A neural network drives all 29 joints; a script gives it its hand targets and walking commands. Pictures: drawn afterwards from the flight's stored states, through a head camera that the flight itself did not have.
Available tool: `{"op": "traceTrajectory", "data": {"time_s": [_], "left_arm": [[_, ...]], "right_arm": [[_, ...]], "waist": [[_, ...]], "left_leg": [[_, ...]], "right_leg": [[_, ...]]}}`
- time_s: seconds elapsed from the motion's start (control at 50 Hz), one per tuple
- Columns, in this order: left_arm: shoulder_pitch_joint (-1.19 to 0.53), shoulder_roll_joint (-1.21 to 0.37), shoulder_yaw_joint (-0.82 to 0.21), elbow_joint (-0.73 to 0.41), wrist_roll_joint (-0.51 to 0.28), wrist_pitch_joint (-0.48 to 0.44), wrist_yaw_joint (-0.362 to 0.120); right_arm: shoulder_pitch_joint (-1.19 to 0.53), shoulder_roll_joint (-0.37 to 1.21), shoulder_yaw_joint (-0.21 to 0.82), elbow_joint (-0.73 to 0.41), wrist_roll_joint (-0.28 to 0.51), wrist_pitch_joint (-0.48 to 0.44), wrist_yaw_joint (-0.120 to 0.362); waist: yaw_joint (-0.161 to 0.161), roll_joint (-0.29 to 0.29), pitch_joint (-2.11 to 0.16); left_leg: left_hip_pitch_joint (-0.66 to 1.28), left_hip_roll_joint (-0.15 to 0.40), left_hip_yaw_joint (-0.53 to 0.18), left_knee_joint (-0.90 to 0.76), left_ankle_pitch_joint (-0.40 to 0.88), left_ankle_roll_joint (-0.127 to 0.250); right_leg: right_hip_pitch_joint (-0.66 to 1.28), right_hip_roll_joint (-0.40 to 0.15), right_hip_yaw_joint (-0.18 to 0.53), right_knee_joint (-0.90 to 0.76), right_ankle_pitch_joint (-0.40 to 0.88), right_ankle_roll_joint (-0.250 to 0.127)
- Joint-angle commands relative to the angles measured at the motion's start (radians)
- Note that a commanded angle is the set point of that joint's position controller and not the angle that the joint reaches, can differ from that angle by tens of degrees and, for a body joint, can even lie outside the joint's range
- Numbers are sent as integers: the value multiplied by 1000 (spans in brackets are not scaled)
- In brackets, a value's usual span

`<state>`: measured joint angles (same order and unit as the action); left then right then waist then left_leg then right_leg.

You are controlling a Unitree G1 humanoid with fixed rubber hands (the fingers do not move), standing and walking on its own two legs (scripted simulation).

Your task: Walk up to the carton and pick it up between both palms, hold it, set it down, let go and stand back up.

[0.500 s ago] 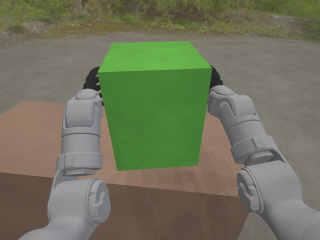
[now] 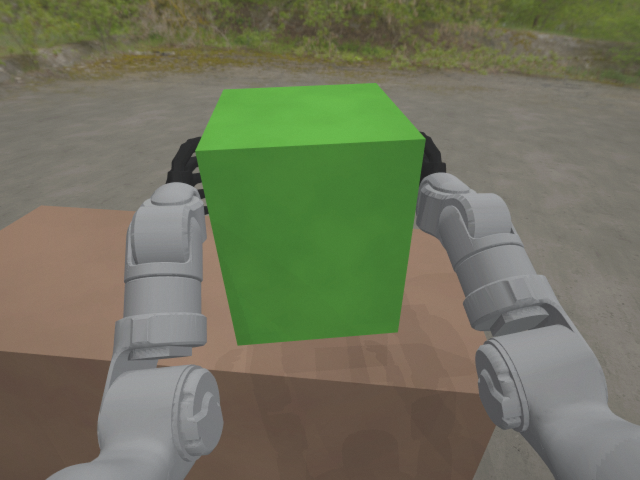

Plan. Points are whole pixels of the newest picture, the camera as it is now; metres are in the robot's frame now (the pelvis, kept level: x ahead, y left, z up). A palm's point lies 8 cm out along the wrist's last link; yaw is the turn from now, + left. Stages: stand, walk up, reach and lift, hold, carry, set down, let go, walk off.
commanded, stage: hold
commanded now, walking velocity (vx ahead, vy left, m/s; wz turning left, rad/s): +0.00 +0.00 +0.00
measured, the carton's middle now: (309, 209) +0.38 -0.02 +0.26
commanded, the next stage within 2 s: none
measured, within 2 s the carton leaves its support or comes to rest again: neither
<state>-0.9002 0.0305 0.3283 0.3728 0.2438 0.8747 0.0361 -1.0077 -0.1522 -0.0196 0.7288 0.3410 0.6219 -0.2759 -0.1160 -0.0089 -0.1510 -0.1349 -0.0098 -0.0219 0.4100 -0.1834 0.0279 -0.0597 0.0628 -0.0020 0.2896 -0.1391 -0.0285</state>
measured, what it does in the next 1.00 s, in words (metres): stands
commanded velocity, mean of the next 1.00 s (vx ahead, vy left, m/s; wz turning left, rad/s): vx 0.00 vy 0.00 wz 0.00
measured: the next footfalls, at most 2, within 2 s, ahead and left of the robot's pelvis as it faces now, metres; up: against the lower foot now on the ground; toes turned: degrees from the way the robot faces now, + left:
none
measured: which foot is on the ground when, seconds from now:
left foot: down 0.00-1.00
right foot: down 0.00-1.00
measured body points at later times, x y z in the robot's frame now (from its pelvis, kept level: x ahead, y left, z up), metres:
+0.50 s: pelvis +0.00 +0.00 +0.00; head -0.09 +0.03 +0.44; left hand +0.39 +0.13 +0.28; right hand +0.37 -0.16 +0.29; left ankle +0.03 +0.10 -0.75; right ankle +0.02 -0.10 -0.75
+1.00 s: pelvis +0.00 +0.00 +0.00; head -0.09 +0.02 +0.44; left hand +0.39 +0.14 +0.29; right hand +0.38 -0.16 +0.29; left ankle +0.03 +0.10 -0.75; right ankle +0.02 -0.10 -0.75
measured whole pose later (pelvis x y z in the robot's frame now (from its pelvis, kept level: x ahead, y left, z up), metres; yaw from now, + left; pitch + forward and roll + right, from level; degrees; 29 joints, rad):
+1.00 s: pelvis +0.00 +0.00 +0.00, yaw +0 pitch -5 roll -2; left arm -0.92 0.05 0.33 0.40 0.23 0.86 0.04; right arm -1.02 -0.15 -0.03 0.74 0.33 0.62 -0.27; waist -0.11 -0.02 -0.16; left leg -0.15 -0.01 -0.04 0.41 -0.18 0.02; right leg -0.07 0.07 -0.01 0.28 -0.13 -0.03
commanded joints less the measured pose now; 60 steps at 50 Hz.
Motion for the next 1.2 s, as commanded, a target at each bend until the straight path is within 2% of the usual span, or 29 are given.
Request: {"op": "traceTrajectory", "data": {"time_s": [0.0,0.02,0.08,0.12,0.16,0.2,0.22,0.3,0.36,0.38,0.46,0.48,0.54,0.58,0.6,0.62,0.66,0.7,0.74,0.8,0.82,0.88,0.92,0.96,1.0,1.06,1.14,1.16,1.18], "left_arm": [[-870,-549,-354,-109,-208,-88,-153],[-879,-548,-346,-95,-200,-87,-152],[-873,-550,-344,-85,-200,-88,-159],[-872,-552,-343,-73,-202,-89,-158],[-869,-557,-354,-92,-217,-93,-156],[-875,-561,-373,-90,-231,-97,-158],[-863,-565,-363,-89,-222,-95,-157],[-846,-574,-377,-110,-221,-90,-164],[-853,-565,-373,-124,-202,-83,-168],[-866,-557,-365,-107,-203,-83,-167],[-898,-566,-393,-162,-229,-98,-162],[-882,-574,-393,-169,-221,-94,-155],[-855,-556,-364,-122,-203,-87,-152],[-851,-569,-370,-117,-203,-85,-156],[-856,-557,-354,-103,-196,-86,-159],[-852,-562,-354,-93,-199,-85,-161],[-869,-561,-350,-96,-195,-89,-158],[-872,-568,-361,-96,-208,-91,-157],[-882,-558,-352,-89,-211,-95,-157],[-878,-548,-354,-91,-223,-102,-159],[-867,-560,-366,-97,-219,-99,-158],[-856,-569,-381,-108,-228,-95,-163],[-852,-569,-369,-122,-213,-91,-163],[-847,-560,-376,-122,-224,-88,-168],[-837,-555,-367,-120,-200,-81,-168],[-877,-559,-378,-147,-203,-86,-164],[-858,-573,-388,-144,-218,-86,-163],[-871,-568,-381,-136,-210,-88,-160],[-879,-573,-388,-135,-216,-88,-159]], "right_arm": [[-871,643,183,-284,138,-42,165],[-886,647,182,-278,135,-44,168],[-880,643,167,-269,131,-42,165],[-907,651,179,-289,133,-48,167],[-905,646,182,-307,140,-50,167],[-891,642,175,-310,138,-50,158],[-906,644,186,-325,145,-51,158],[-856,631,163,-300,134,-44,152],[-849,619,167,-286,144,-40,154],[-880,615,156,-283,138,-41,159],[-874,659,191,-337,153,-45,152],[-883,658,206,-330,163,-47,157],[-882,649,197,-316,151,-42,156],[-873,640,179,-306,141,-44,157],[-876,651,178,-294,137,-43,158],[-877,639,171,-292,136,-43,159],[-905,657,185,-299,139,-46,164],[-905,647,177,-308,135,-49,162],[-915,655,183,-304,136,-48,163],[-886,661,180,-305,136,-47,156],[-882,648,177,-301,139,-45,157],[-868,636,174,-308,143,-44,149],[-865,642,186,-315,147,-41,150],[-848,634,179,-320,146,-38,146],[-858,627,184,-314,147,-38,148],[-880,646,191,-330,155,-41,150],[-866,650,194,-339,152,-42,150],[-894,654,196,-349,156,-46,151],[-895,652,189,-339,150,-46,151]], "waist": [[7,26,-312],[15,32,-301],[4,31,-306],[15,25,-326],[10,31,-362],[-12,39,-371],[2,38,-374],[-29,61,-343],[-19,82,-339],[-14,77,-333],[-18,60,-387],[2,75,-384],[7,55,-337],[-7,54,-330],[5,48,-309],[2,45,-303],[19,37,-319],[1,37,-342],[14,28,-343],[2,19,-356],[-3,42,-360],[-22,53,-365],[-10,54,-361],[-31,53,-357],[-15,64,-345],[-7,74,-351],[-14,65,-348],[-2,61,-349],[-10,60,-355]], "left_leg": [[61,6,-28,-80,86,-48],[51,6,-27,-87,72,-48],[54,5,-24,-88,67,-46],[54,7,-26,-83,84,-43],[74,9,-29,-75,113,-48],[80,4,-28,-67,125,-54],[86,3,-27,-62,146,-52],[85,6,-30,-66,138,-61],[79,9,-34,-72,133,-63],[66,9,-31,-73,118,-62],[87,-5,-27,-58,158,-57],[96,1,-30,-54,189,-65],[74,-3,-27,-63,137,-53],[67,4,-32,-69,121,-56],[60,-1,-23,-76,89,-49],[52,6,-27,-82,80,-50],[52,6,-26,-85,80,-43],[59,8,-33,-80,97,-47],[58,3,-27,-76,96,-44],[70,0,-26,-67,109,-42],[79,2,-29,-68,126,-51],[83,3,-30,-60,147,-59],[85,4,-30,-65,156,-56],[84,-1,-30,-59,151,-58],[83,2,-30,-63,146,-59],[77,-1,-31,-62,147,-58],[82,-3,-27,-61,147,-58],[78,-5,-27,-62,138,-54],[82,-3,-29,-62,138,-57]], "right_leg": [[57,-4,24,-38,109,57],[53,-5,22,-38,90,58],[56,-7,26,-41,93,59],[67,-7,27,-37,114,56],[69,-3,25,-33,140,55],[74,-7,27,-36,165,56],[73,-3,27,-35,172,57],[71,-8,28,-36,173,55],[85,-7,29,-32,168,50],[73,-8,29,-35,143,50],[93,-9,26,-30,194,61],[86,-1,20,-19,205,57],[66,-6,25,-33,151,59],[72,-3,23,-30,146,56],[57,-8,26,-39,104,58],[58,-5,25,-38,102,55],[62,-2,21,-35,95,55],[68,0,19,-32,124,53],[65,-1,22,-36,117,57],[69,-7,28,-39,144,60],[67,-2,23,-35,159,57],[73,-4,28,-34,188,56],[84,-1,23,-31,183,57],[85,-9,29,-34,198,60],[81,-7,27,-32,180,57],[82,-9,28,-30,175,56],[77,-7,26,-30,180,59],[69,-6,23,-32,164,59],[66,-3,20,-31,161,59]]}}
